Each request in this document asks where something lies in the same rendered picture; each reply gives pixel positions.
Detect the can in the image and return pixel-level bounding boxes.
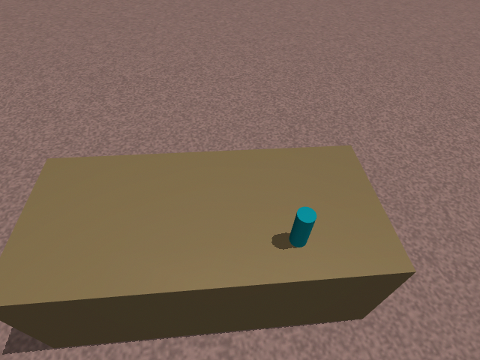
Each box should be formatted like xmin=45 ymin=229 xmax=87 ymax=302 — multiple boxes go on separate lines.
xmin=289 ymin=207 xmax=317 ymax=248

